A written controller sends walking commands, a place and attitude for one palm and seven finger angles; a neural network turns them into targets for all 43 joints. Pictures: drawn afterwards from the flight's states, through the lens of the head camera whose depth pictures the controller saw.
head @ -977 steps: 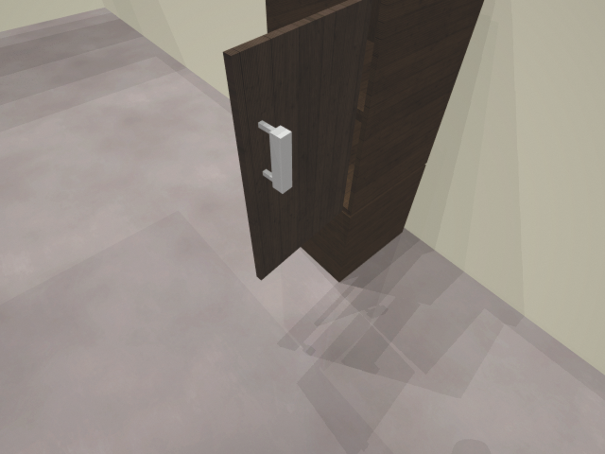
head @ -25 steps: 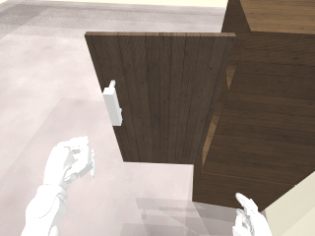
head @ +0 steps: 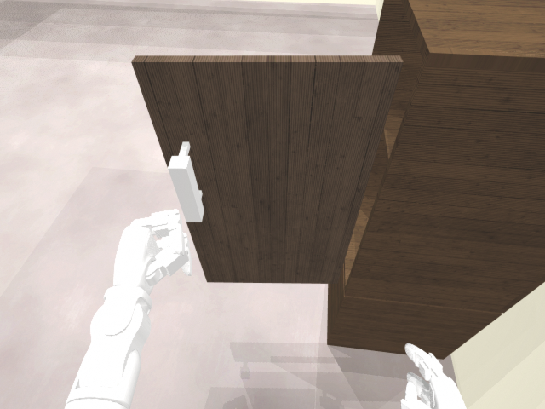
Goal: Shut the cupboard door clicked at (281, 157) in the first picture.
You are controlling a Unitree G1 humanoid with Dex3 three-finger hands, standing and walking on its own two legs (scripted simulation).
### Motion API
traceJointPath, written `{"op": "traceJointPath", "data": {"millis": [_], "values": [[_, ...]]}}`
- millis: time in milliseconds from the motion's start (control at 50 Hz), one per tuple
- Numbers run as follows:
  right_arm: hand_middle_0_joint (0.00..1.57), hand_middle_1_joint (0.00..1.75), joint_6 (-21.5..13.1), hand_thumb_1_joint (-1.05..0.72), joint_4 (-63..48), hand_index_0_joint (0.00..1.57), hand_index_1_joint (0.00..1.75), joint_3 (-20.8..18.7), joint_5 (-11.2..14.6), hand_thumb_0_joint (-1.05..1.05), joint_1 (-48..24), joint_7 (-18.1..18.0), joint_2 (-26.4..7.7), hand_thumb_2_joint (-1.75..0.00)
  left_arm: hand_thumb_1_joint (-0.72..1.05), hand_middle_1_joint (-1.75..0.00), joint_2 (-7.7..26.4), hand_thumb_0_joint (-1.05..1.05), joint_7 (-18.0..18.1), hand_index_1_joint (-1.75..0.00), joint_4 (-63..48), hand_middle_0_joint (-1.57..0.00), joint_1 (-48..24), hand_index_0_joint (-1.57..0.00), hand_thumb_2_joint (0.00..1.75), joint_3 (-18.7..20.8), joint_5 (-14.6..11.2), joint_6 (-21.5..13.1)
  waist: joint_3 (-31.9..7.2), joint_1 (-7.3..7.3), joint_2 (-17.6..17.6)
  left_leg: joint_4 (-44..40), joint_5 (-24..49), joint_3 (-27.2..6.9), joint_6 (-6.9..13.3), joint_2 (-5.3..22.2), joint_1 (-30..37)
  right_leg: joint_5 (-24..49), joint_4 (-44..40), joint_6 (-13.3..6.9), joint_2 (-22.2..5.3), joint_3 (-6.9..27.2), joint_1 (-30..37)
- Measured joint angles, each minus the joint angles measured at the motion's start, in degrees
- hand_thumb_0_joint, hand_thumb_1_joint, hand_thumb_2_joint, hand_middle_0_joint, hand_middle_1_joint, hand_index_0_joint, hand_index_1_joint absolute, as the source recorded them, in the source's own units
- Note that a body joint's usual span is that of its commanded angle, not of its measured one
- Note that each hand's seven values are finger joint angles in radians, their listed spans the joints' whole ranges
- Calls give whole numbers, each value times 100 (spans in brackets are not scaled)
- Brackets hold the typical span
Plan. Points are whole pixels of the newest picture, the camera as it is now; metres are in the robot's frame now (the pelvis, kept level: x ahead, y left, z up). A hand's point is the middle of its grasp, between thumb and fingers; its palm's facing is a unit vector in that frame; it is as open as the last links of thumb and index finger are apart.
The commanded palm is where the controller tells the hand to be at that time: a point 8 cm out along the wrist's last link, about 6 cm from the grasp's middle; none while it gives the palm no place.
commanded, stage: bring the fist close to the handle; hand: left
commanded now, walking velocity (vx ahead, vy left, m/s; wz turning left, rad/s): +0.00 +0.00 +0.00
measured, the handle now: (190, 182) +0.45 +0.15 +0.09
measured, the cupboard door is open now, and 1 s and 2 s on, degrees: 96 95 75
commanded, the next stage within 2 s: push the door shut along its arc in 0.62 s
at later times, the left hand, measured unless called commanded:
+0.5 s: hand (202, 231) +0.35 +0.12 +0.09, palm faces +0.03 -1.00 -0.03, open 3.1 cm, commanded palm +0.32 +0.17 +0.09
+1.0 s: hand (202, 218) +0.37 +0.12 +0.09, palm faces -0.04 -1.00 -0.04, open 3.1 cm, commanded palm +0.35 +0.17 +0.09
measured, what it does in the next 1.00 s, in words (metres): stands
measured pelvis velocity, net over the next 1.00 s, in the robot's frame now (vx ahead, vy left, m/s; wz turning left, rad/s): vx -0.01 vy -0.01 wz -0.01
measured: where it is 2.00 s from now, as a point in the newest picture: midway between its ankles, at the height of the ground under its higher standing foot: outside the picture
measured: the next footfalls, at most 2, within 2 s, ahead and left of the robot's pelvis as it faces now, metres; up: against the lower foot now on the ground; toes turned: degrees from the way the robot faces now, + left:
none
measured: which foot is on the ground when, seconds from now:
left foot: down 0.00-1.00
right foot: down 0.00-1.00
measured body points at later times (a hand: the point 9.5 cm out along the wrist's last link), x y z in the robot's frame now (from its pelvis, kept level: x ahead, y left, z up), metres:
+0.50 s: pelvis +0.00 -0.01 +0.00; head +0.02 -0.02 +0.45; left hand +0.34 +0.17 +0.09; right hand +0.13 -0.25 -0.10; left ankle +0.00 +0.11 -0.71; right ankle -0.02 -0.12 -0.71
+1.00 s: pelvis -0.01 -0.01 +0.00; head +0.03 -0.02 +0.45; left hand +0.37 +0.18 +0.09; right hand +0.13 -0.26 -0.10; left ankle +0.00 +0.11 -0.71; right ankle -0.02 -0.12 -0.71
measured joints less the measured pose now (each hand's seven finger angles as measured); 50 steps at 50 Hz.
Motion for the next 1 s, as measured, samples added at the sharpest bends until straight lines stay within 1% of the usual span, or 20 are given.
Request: {"op": "traceJointPath", "data": {"millis": [120, 280, 380, 500, 600, 800, 900, 1000], "values": [[20, 30, 159, -91, 19, 21, 30, 24, -12, 2, -22, 53, 58, -90, 90, -150, -62, 2, 182, -150, 279, -130, -313, -130, 90, -44, 97, -42, -11, -15, -19, -24, 1, 31, -1, 10, 28, 7, -10, 1, 9, 31, 9], [20, 30, 309, -91, 84, 21, 30, -1, -7, 2, -1, 75, 57, -90, 90, -150, -113, 2, 348, -150, 773, -130, -834, -130, 90, -99, 162, -60, 22, -33, -9, -37, 27, 26, -12, 26, 11, 38, -32, -12, 26, 27, -7], [20, 30, 426, -91, 101, 21, 30, -19, -10, 2, 42, 94, 52, -90, 90, -150, -159, 2, 392, -150, 972, -130, -941, -130, 90, -62, 189, -104, 9, -63, -28, -104, 53, 69, -22, 41, 44, 60, -58, -22, 41, 71, -12], [20, 30, 503, -91, 95, 21, 30, -55, -6, 2, 87, 91, 29, -90, 90, -150, -84, 2, 411, -150, 1109, -130, -939, -130, 90, 56, 183, -203, 43, -91, -31, -164, 82, 89, -43, 68, 86, 87, -94, -45, 68, 90, 6], [20, 30, 510, -91, 139, 20, 30, -89, 11, 2, 103, 84, -8, -90, 90, -150, -61, 2, 369, -150, 1172, -130, -968, -130, 90, 59, 150, -322, 51, -71, -12, -176, 97, 62, -55, 72, 83, 94, -109, -57, 74, 64, 14], [20, 30, 532, -91, 151, 20, 30, -86, 19, 2, 25, 61, 2, -90, 90, -150, -27, 2, 266, -150, 1441, -130, -1144, -130, 90, 127, 137, -382, 64, -87, -38, -231, 130, 64, -72, 77, 98, 111, -130, -75, 80, 66, 11], [20, 30, 549, -91, 170, 20, 30, -67, 35, 2, -8, 43, -3, -90, 90, -150, 86, 2, 82, -150, 1748, -130, -1430, -130, 90, 157, 124, -428, 87, -102, -44, -210, 131, 38, -75, 77, 75, 110, -123, -80, 80, 41, 4], [20, 30, 593, -91, 209, 21, 30, -55, 55, 2, -8, 9, -19, -90, 89, -150, 230, 1, -192, -150, 2255, -130, -1868, -130, 91, 259, 49, -434, 110, -131, -58, -201, 151, 19, -70, 71, 17, 131, -129, -77, 75, 22, -40]]}}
